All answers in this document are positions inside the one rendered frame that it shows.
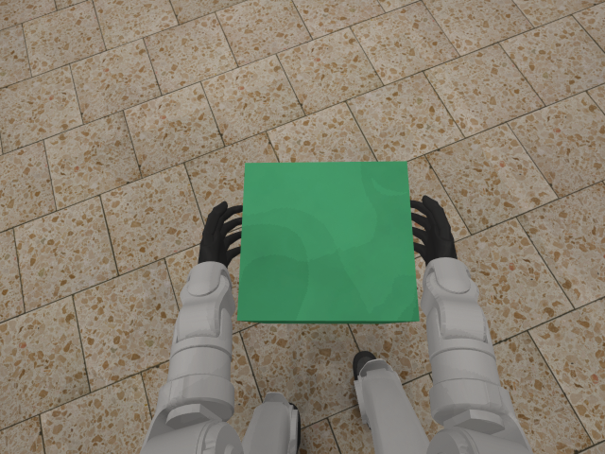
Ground robot right hand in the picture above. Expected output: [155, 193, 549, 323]
[410, 195, 458, 266]

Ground robot thigh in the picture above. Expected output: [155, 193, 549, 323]
[354, 368, 430, 454]
[241, 402, 298, 454]

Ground robot left upper arm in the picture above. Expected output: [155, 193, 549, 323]
[140, 420, 244, 454]

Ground right robot forearm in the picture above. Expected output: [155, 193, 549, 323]
[421, 257, 533, 454]

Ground carton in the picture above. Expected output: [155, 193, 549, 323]
[237, 161, 420, 324]

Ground robot right upper arm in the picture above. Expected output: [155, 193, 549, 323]
[426, 427, 531, 454]

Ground left robot thigh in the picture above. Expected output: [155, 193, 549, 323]
[241, 402, 298, 454]

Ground right robot thigh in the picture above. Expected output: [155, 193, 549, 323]
[354, 368, 430, 454]

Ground left robot forearm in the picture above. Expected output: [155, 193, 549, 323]
[140, 261, 235, 453]

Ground robot left hand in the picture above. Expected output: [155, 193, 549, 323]
[198, 201, 243, 269]

